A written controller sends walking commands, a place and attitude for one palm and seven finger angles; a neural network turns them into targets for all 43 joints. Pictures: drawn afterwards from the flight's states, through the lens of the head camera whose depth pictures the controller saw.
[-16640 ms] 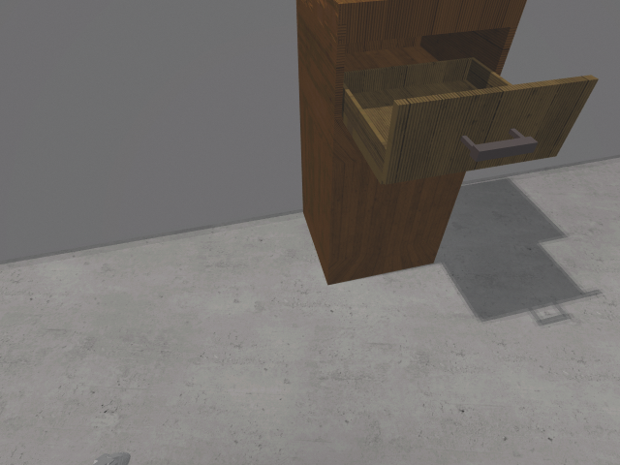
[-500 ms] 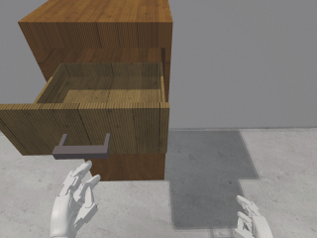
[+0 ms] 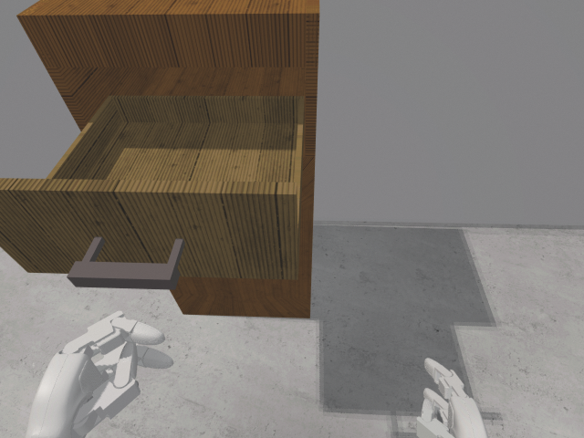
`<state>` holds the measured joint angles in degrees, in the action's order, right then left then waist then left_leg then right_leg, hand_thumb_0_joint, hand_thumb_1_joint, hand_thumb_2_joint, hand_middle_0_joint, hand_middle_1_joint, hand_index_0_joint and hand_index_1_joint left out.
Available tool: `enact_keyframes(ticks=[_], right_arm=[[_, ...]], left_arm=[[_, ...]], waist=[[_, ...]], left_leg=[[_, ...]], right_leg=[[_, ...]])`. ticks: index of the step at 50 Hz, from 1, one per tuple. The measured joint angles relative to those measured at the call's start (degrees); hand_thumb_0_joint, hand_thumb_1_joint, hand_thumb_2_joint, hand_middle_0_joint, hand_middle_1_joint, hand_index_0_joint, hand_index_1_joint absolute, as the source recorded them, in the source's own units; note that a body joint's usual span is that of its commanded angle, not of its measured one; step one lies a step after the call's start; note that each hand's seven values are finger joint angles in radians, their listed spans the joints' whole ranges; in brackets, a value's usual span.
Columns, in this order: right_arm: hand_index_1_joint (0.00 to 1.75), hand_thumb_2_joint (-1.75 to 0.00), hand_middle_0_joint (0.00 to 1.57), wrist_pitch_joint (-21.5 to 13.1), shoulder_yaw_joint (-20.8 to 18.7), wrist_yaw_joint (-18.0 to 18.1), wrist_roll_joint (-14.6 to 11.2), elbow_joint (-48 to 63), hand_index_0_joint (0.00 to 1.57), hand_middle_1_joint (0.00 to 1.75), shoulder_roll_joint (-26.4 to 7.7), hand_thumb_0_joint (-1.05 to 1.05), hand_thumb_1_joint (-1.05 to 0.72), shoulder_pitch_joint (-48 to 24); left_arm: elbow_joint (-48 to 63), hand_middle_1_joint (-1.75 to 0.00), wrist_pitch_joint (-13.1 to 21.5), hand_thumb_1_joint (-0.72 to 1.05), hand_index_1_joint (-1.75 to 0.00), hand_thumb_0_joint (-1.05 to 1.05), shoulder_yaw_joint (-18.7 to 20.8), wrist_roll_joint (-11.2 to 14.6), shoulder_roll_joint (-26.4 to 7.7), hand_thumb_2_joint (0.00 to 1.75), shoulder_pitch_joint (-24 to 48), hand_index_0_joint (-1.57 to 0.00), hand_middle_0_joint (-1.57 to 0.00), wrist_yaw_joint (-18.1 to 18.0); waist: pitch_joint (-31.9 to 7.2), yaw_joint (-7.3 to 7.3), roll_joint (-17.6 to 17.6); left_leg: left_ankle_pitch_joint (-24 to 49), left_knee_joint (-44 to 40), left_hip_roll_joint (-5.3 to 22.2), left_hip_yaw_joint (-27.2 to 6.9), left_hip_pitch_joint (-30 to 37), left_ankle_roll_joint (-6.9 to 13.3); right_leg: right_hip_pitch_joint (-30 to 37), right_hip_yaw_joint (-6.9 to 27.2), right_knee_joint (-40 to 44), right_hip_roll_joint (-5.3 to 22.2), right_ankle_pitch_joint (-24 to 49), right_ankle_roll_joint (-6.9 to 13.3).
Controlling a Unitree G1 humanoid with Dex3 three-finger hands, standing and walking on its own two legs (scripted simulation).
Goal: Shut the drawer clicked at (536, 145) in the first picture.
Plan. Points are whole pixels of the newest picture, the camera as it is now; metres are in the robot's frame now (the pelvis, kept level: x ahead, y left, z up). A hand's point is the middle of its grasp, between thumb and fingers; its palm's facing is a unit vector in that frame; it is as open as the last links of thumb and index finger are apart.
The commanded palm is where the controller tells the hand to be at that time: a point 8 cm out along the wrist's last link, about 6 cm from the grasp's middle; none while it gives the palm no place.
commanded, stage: raise the hand and make a fist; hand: left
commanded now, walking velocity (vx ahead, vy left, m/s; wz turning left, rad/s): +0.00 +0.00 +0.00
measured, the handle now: (131, 260) +0.31 +0.23 +0.11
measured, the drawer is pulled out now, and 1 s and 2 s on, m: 0.30 0.30 0.30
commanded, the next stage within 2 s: bring the fist close to the handle in 1.10 s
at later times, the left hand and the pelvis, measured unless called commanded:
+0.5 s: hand (76, 367) +0.16 +0.19 +0.17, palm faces +0.06 -0.99 -0.12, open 3.1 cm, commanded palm +0.10 +0.24 +0.18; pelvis +0.00 +0.03 +0.02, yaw +1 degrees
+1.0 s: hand (74, 365) +0.15 +0.18 +0.19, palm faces +0.02 -0.99 -0.16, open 3.3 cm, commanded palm +0.10 +0.23 +0.21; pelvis +0.00 +0.01 +0.03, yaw +0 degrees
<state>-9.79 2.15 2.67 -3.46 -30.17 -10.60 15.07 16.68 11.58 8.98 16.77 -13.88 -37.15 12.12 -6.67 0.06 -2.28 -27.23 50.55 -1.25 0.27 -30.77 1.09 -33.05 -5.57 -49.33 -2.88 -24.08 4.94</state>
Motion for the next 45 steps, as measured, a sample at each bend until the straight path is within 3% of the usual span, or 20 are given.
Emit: enact_keyframes(ticks=[3, 5, 10, 13, 17, 22, 31, 39, 45], right_arm=[[0.3, -0.9, 0.2, -1.3, -1.6, -0.1, 0.0, -1.4, 0.21, 0.3, -1.4, 0.02, -0.9, 1.2], [0.3, -0.9, 0.2, -2.8, -2.3, -0.3, 0.0, -2.2, 0.2, 0.3, -2.9, 0.02, -0.9, 1.5], [0.3, -0.9, 0.2, -7.3, -3.1, 0.0, -0.7, -2.6, 0.2, 0.3, -5.7, 0.02, -0.91, 0.7], [0.3, -0.9, 0.2, -9.1, -2.9, 0.6, -0.8, -2.1, 0.2, 0.3, -5.3, 0.02, -0.91, -0.5], [0.3, -0.9, 0.2, -10.1, -1.8, 0.4, -0.4, -1.1, 0.2, 0.3, -3.6, 0.02, -0.91, -2.0], [0.3, -0.9, 0.2, -10.2, 0.4, -0.4, -0.4, -0.7, 0.2, 0.3, -1.8, 0.02, -0.9, -2.7], [0.3, -0.9, 0.2, -9.7, 3.3, -0.5, -1.0, -0.6, 0.21, 0.3, -1.2, 0.01, -0.9, -2.9], [0.3, -0.9, 0.2, -9.9, 3.6, -0.5, -1.7, -2.0, 0.21, 0.3, -2.4, 0.02, -0.9, -2.6], [0.3, -0.9, 0.2, -8.6, 3.1, -0.3, -2.3, -2.1, 0.21, 0.3, -3.2, 0.02, -0.9, -2.7]], left_arm=[[1.9, -1.04, 2.9, 0.89, -1.05, 0.02, 4.2, 0.8, 0.2, 0.9, -2.5, -0.89, -0.89, -2.4], [3.1, -1.09, 5.2, 0.9, -1.09, 0.02, 5.1, 1.1, 0.4, 0.9, -3.9, -0.93, -0.92, -1.9], [4.8, -1.2, 6.5, 0.9, -1.2, 0.01, 0.2, 1.4, 1.6, 0.91, -4.8, -1.03, -1.02, 2.9], [5.8, -1.26, 4.2, 0.9, -1.26, 0.01, -2.8, -0.2, 1.2, 0.91, -3.7, -1.09, -1.09, 2.9], [9.2, -1.35, 1.2, 0.89, -1.35, 0.02, -3.2, -2.1, 0.0, 0.9, -2.4, -1.17, -1.17, -0.8], [13.7, -1.46, -1.9, 0.89, -1.46, 0.02, -1.4, -1.3, 0.4, 0.9, -1.0, -1.27, -1.27, -2.8], [19.8, -1.57, -13.1, 0.89, -1.57, 0.01, -2.9, -2.1, -1.0, 0.9, 0.3, -1.38, -1.37, -1.2], [23.5, -1.59, -16.2, 0.89, -1.6, 0.02, 1.8, 0.4, -2.0, 0.9, 3.4, -1.4, -1.4, -2.0], [21.7, -1.6, -21.0, 0.89, -1.6, 0.01, 1.6, 0.7, -1.2, 0.9, 3.7, -1.4, -1.4, -0.4]], waist=[[0.0, -0.35, 0.1], [0.1, -0.71, -0.3], [0.6, -1.6, -1.6], [0.9, -2.03, -1.5], [0.8, -2.3, -1.2], [0.1, -3.1, -1.6], [1.0, -4.35, -2.2], [1.4, -4.64, -2.4], [1.5, -4.15, -2.1]], left_leg=[[0.2, -1.1, 0.1, -0.3, 1.1, 0.0], [0.4, -1.4, 0.0, -0.7, 1.4, 0.2], [1.2, -2.5, -0.6, -1.1, 2.5, 1.0], [1.7, -3.6, -0.9, -0.8, 3.9, 1.4], [2.1, -5.0, -1.1, -0.4, 6.3, 1.7], [2.3, -6.5, -1.4, -0.3, 9.4, 1.9], [3.7, -10.0, -1.8, -0.1, 14.1, 2.3], [4.6, -11.9, -1.7, -0.2, 16.2, 2.0], [5.4, -13.1, -1.4, 0.0, 16.8, 1.6]], right_leg=[[1.3, -0.2, 1.5, -0.2, 0.4, -0.1], [1.9, -0.5, 2.2, -0.1, 0.6, -0.4], [3.7, -0.8, 4.0, 0.4, 1.4, -1.1], [4.9, -0.5, 4.9, 0.7, 2.0, -1.2], [7.1, -0.1, 5.9, 0.9, 2.3, -1.4], [10.1, 0.2, 7.3, 1.1, 2.5, -1.8], [14.7, 0.5, 10.5, 1.4, 3.7, -2.3], [16.7, 0.5, 12.2, 1.3, 4.5, -2.1], [17.0, 0.8, 12.9, 1.0, 5.1, -1.7]])
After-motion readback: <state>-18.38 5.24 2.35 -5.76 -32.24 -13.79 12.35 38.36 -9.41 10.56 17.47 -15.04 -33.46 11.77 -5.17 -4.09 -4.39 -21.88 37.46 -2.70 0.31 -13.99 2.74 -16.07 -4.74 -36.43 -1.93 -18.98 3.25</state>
